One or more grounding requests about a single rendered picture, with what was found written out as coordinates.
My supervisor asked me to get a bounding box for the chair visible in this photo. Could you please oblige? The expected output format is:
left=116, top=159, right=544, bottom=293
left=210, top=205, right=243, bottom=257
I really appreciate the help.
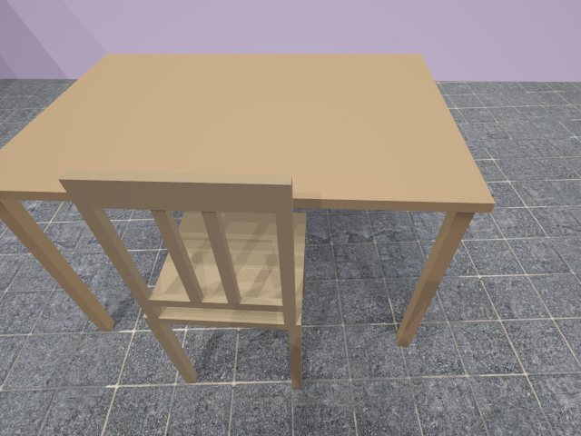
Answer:
left=58, top=171, right=306, bottom=390

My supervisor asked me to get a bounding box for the table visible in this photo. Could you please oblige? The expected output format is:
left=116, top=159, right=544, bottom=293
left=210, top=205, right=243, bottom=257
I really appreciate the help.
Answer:
left=0, top=54, right=496, bottom=347

